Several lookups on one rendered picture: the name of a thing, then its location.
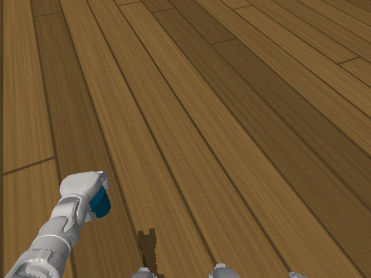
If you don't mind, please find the left robot hand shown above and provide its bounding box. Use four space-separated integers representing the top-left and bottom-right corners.
60 170 110 222

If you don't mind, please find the left robot arm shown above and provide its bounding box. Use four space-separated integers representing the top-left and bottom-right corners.
4 193 89 278

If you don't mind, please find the cup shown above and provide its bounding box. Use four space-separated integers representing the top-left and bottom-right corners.
89 185 111 218

